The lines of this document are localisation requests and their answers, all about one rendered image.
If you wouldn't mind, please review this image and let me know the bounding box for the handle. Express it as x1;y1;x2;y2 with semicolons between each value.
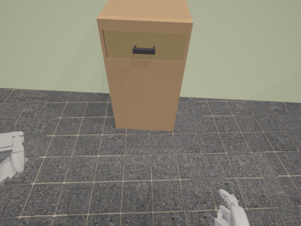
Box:
133;45;155;55

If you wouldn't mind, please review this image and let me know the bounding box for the robot left hand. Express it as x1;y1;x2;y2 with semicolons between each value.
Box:
0;131;28;186

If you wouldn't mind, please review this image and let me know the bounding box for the drawer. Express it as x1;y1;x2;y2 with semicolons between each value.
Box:
103;30;186;61

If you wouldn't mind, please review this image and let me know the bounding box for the cabinet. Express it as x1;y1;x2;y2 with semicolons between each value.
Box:
97;0;193;131

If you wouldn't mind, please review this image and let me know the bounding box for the robot right hand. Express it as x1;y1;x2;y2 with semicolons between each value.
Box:
214;189;250;226

